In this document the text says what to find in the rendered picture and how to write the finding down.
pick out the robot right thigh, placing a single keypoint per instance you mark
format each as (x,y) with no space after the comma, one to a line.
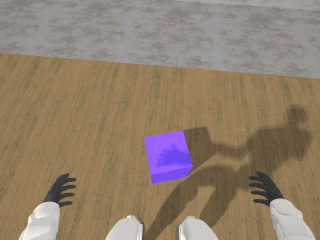
(195,229)

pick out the left robot hand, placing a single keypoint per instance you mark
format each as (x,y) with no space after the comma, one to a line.
(54,195)

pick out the right robot shin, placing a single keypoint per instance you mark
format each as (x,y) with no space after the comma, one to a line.
(190,217)

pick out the carton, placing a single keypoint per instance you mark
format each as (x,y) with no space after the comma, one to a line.
(168,156)

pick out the right robot forearm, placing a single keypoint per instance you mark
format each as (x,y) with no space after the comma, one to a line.
(288,221)

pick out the right robot hand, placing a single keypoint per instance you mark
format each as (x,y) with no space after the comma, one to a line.
(271,191)

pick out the left robot forearm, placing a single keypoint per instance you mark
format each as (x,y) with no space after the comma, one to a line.
(43,222)

